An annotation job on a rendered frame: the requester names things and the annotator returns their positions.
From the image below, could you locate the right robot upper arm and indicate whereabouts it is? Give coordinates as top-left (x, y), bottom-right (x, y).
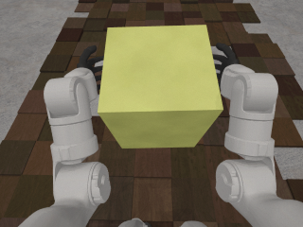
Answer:
top-left (215, 159), bottom-right (303, 227)

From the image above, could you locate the left robot upper arm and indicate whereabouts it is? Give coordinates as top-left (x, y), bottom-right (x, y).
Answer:
top-left (18, 162), bottom-right (111, 227)

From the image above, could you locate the carton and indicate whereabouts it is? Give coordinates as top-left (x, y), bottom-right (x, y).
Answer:
top-left (98, 25), bottom-right (223, 148)

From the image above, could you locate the right robot forearm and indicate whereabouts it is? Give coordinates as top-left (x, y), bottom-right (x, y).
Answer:
top-left (220, 64), bottom-right (278, 182)

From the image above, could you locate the left robot forearm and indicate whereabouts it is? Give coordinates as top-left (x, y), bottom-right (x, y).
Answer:
top-left (44, 67), bottom-right (98, 200)

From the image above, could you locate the robot left hand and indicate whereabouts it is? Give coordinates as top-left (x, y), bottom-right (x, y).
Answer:
top-left (77, 45), bottom-right (104, 90)

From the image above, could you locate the robot right hand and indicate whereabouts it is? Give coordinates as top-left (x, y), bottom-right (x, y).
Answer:
top-left (212, 43), bottom-right (239, 89)

